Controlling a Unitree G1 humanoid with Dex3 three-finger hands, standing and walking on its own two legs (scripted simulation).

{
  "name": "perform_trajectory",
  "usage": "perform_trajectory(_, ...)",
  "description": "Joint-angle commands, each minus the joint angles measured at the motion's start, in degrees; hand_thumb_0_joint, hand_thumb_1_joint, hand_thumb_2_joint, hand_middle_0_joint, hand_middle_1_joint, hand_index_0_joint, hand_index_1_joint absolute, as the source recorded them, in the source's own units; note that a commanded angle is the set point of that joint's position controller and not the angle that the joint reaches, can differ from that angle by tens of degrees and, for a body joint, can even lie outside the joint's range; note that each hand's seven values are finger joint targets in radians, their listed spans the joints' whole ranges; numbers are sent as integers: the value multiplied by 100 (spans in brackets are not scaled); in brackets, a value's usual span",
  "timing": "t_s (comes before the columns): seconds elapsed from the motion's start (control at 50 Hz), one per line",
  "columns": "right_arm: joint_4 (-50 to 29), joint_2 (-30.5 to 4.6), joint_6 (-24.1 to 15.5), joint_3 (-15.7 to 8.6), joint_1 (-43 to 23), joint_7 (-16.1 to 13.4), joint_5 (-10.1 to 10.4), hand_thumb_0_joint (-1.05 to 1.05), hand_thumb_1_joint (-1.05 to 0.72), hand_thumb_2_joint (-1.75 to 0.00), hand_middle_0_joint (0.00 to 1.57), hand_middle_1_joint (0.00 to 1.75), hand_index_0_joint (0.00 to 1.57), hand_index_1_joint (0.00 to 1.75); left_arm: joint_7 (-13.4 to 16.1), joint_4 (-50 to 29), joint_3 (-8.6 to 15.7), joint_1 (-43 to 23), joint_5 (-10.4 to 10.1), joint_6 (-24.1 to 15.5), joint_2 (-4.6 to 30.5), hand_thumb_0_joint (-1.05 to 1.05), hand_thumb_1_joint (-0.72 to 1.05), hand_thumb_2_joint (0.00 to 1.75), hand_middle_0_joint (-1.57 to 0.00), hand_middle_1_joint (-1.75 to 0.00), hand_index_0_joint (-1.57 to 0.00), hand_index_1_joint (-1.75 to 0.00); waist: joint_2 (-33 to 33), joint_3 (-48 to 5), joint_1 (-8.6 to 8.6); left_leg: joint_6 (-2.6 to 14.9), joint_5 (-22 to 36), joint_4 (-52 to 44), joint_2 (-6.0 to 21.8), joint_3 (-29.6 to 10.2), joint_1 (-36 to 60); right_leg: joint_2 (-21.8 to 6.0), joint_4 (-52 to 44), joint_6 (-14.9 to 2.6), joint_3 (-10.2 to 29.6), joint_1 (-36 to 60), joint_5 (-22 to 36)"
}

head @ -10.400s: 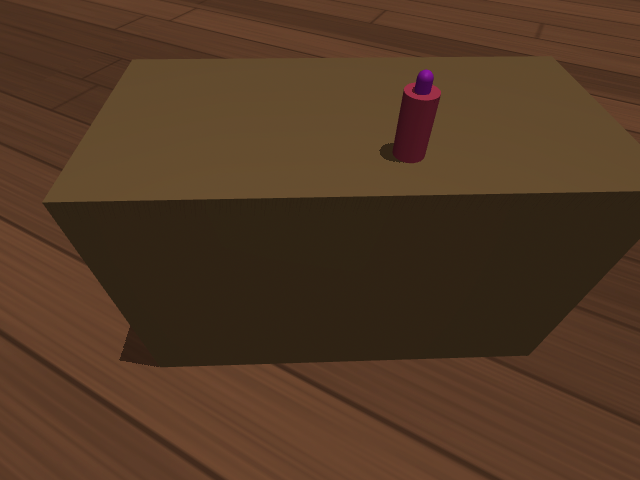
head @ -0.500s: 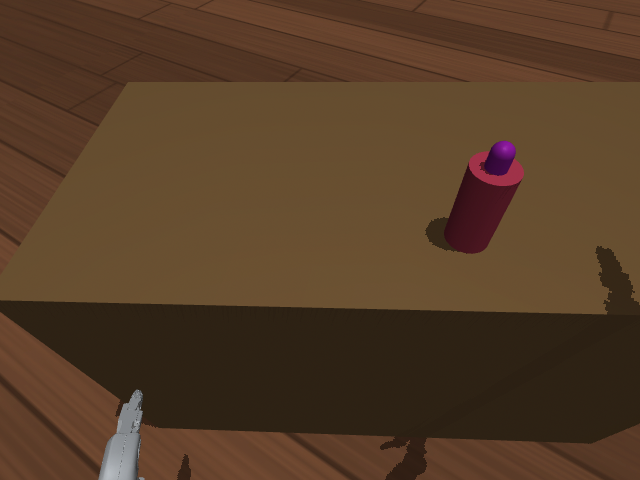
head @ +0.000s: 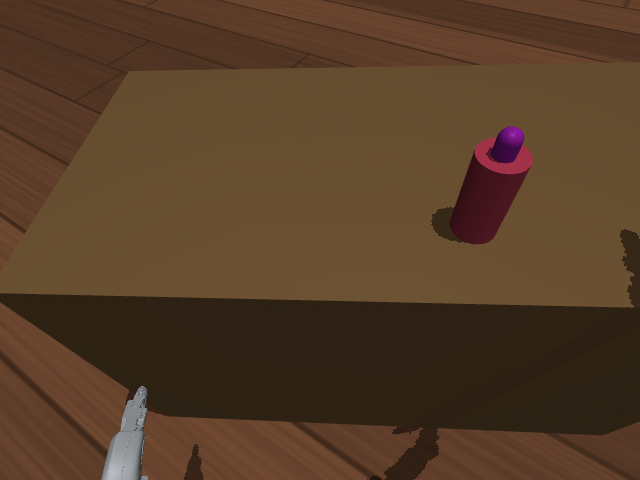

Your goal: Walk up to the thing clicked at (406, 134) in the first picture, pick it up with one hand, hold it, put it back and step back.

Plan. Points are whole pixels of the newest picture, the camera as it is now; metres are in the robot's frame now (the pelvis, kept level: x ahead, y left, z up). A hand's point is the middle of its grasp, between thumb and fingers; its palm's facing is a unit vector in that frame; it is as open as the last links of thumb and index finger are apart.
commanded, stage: go down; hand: right
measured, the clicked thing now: (490, 184) +0.48 -0.20 +0.08
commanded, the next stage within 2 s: approach in 0.86 s
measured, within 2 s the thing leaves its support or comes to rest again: neither
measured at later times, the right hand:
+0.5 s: hand out of the picture +0.38 -0.41 +0.17, palm faces +0.22 +0.97 +0.00, open 17.7 cm
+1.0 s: hand out of the picture +0.38 -0.40 +0.17, palm faces +0.23 +0.97 +0.02, open 17.6 cm
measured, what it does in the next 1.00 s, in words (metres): stands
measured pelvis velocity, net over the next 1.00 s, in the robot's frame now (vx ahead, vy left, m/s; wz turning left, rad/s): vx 0.00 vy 0.00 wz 0.00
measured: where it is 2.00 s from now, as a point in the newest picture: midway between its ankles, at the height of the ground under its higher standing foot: outside the picture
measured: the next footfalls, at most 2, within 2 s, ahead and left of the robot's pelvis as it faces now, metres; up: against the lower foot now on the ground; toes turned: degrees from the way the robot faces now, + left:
none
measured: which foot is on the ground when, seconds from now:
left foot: down 0.00-1.00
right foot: down 0.00-1.00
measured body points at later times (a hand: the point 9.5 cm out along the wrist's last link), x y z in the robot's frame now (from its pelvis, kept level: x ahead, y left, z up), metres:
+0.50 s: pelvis -0.01 -0.01 +0.00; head +0.05 -0.03 +0.44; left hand +0.13 +0.25 -0.07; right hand +0.36 -0.46 +0.17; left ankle +0.00 +0.15 -0.72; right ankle -0.02 -0.12 -0.72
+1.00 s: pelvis +0.00 +0.00 -0.01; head +0.06 -0.03 +0.44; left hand +0.14 +0.26 -0.06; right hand +0.36 -0.45 +0.17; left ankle +0.00 +0.15 -0.72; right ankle -0.02 -0.12 -0.72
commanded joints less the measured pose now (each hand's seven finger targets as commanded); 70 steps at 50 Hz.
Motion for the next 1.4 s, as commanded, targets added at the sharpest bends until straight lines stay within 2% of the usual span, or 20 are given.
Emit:
perform_trajectory(0.0, -1519, -2544, -506, -300, -2458, -16, 121, 0, 61, -5, 4, 5, 4, 5, 79, -817, 423, -512, -8, -336, 1024, 0, -56, 6, -5, -5, -5, -6, -1421, -2070, -39, 309, 1624, -139, -149, 43, 631, 125, -263, -39, -24, 1258, 2594)
perform_trajectory(0.08, -1029, -2367, -503, -142, -2398, -30, 97, 0, 59, -5, 4, 5, 5, 5, 95, -529, 287, -565, 11, -375, 883, 0, -56, 6, -5, -5, -5, -5, -1349, -1801, 19, 325, 1183, -124, -219, 129, 347, 48, -301, -4, 50, 1039, 2259)
perform_trajectory(0.16, -984, -2604, -475, -164, -2557, -22, 11, 0, 60, -6, 4, 6, 5, 6, 100, -802, 267, -393, 29, -355, 952, 0, -56, 6, -5, -5, -5, -5, -1281, -2061, 50, 320, 1322, -105, -211, 122, 534, 66, -279, -9, 27, 936, 2294)
perform_trajectory(0.2, -810, -2618, -418, -187, -2454, -13, 8, 0, 59, -5, 4, 5, 5, 5, 125, -812, 452, -192, 18, -331, 1114, 0, -55, 5, -5, -5, -5, -5, -1014, -1948, 64, 297, 1466, -107, -193, 117, 633, 93, -257, -55, -8, 851, 2234)
perform_trajectory(0.22, -516, -2528, -382, -161, -2370, -10, 13, 0, 59, -6, 4, 6, 4, 6, 112, -927, 359, -185, 18, -343, 1034, 0, -56, 6, -5, -5, -5, -5, -925, -1778, 159, 292, 1504, -105, -196, 112, 550, 102, -243, -57, -16, 748, 2236)
perform_trajectory(0.38, -689, -2598, -432, -166, -2291, -67, -63, 0, 61, -5, 4, 6, 4, 6, -2, -933, 285, -110, 10, -360, 861, 0, -55, 5, -5, -5, -5, -5, -1010, -1371, -19, 305, 858, -172, -181, 83, 436, 120, -418, -95, -36, 334, 1212)
perform_trajectory(0.52, -1470, -2896, -609, -368, -2973, -1, 66, 0, 59, -5, 4, 5, 4, 5, 88, -1037, 301, -340, 23, -418, 996, 0, -56, 7, -5, -5, -4, -6, -1699, -2578, 40, 337, 1530, 41, -193, 85, 397, 63, -61, 29, 58, 1343, 2835)
perform_trajectory(0.54, -1589, -2970, -592, -385, -3054, -16, 46, 0, 59, -5, 4, 5, 5, 5, 119, -779, 467, -134, 17, -386, 1141, 0, -57, 7, -5, -5, -4, -6, -1803, -2728, 6, 348, 1559, 75, -215, 99, 372, 35, -72, 49, 85, 1511, 3048)
perform_trajectory(0.6, -731, -2463, -409, -73, -2417, -51, 9, 0, 57, -5, 5, 5, 5, 5, 124, -559, 351, -121, 36, -354, 1053, 0, -56, 6, -5, -5, -4, -6, -1422, -1802, 95, 353, 1220, -25, -254, 162, 107, 16, -179, 50, 84, 1032, 2669)
perform_trajectory(0.64, -789, -2518, -408, -117, -2591, -76, -32, 0, 57, -6, 4, 5, 5, 5, 70, -790, 189, -352, 38, -362, 866, 0, -56, 6, -5, -5, -4, -5, -1378, -1796, 69, 355, 1239, -51, -241, 164, 162, 25, -158, 41, 71, 894, 2618)
perform_trajectory(0.78, -1155, -2648, -304, -331, -2376, -38, -7, 0, 57, -7, 4, 6, 5, 6, 32, -1338, 508, 276, -8, -296, 1089, 0, -56, 6, -5, -5, -5, -5, -977, -2196, 71, 293, 1959, 16, -203, 118, 750, 118, -132, -32, -46, 946, 2797)
perform_trajectory(0.86, -621, -2516, -285, -267, -2118, 4, -9, 0, 57, -6, 5, 6, 5, 6, -14, -1109, 308, 191, -27, -279, 846, 0, -56, 6, -5, -5, -4, -5, -812, -1443, 37, 297, 1603, -22, -190, 107, 520, 121, -209, -73, -41, 460, 2261)
perform_trajectory(0.98, -1441, -2785, -469, -363, -2592, 40, 3, 0, 59, -5, 4, 5, 4, 5, 4, -1071, 290, -116, 18, -302, 920, 0, -57, 5, -5, -5, -4, -6, -1663, -2268, -77, 346, 1455, 62, -192, 87, 423, 73, -95, 11, 20, 1167, 2716)
perform_trajectory(1.04, -1081, -2379, -443, -200, -2211, 44, 55, 0, 57, -4, 4, 5, 4, 4, 37, -765, 372, -100, 27, -295, 945, 0, -57, 5, -5, -5, -5, -6, -1432, -2143, 35, 325, 1630, 78, -193, 43, 375, 102, -13, -36, -15, 1036, 2703)
perform_trajectory(1.08, -788, -1993, -451, -6, -2028, 14, 97, 0, 57, -5, 4, 5, 4, 5, 36, -680, 432, -155, 47, -323, 1049, 0, -56, 5, -6, -5, -5, -6, -1119, -1790, 137, 310, 1362, 74, -218, 88, 213, 90, -80, -60, 8, 681, 2191)
perform_trajectory(1.14, -627, -1426, -530, 381, -2121, -21, 99, 0, 56, -6, 4, 5, 4, 5, 47, -1404, 423, -595, 23, -411, 1100, 0, -57, 5, -6, -5, -5, -6, -676, -1822, 326, 279, 1161, 102, -222, 116, 142, 66, -113, -98, 26, 600, 1705)
perform_trajectory(1.18, -546, -1184, -642, 524, -2096, -84, 114, 0, 57, -6, 3, 5, 4, 5, 24, -1238, 372, -177, 29, -394, 1012, 0, -56, 5, -6, -5, -5, -6, -514, -1561, 348, 254, 1025, 144, -227, 137, -24, 74, -89, -120, 30, 441, 1469)
perform_trajectory(1.22, -581, -1022, -787, 573, -2097, -152, 187, 0, 57, -6, 4, 5, 4, 5, -37, -1098, 324, 165, 28, -374, 916, 0, -56, 5, -6, -5, -5, -6, -523, -1375, 367, 239, 874, 211, -241, 160, -246, 71, -66, -125, 35, 325, 1294)
perform_trajectory(1.3, -1330, -1069, -1139, 450, -2437, -402, 206, 0, 56, -6, 4, 5, 5, 5, -169, -923, 318, 585, 66, -328, 680, 0, -54, 4, -6, -5, -6, -6, -1102, -1903, 317, 226, 1155, 545, -195, 54, -425, 136, 265, -80, -31, 457, 1662)
perform_trajectory(1.38, -1274, -1040, -1453, 279, -2888, -782, 103, 0, 53, -6, 4, 5, 4, 5, -243, -941, 785, -39, 191, -320, 1048, 0, -54, 4, -6, -5, -6, -6, -1351, -2137, 315, 268, 1158, 1005, -152, -35, -934, 107, 750, -19, -14, 32, 1942)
